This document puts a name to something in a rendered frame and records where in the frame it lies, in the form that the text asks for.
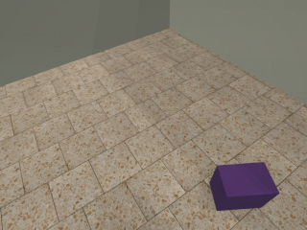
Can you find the carton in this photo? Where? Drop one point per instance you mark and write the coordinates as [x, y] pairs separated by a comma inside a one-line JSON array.
[[242, 186]]

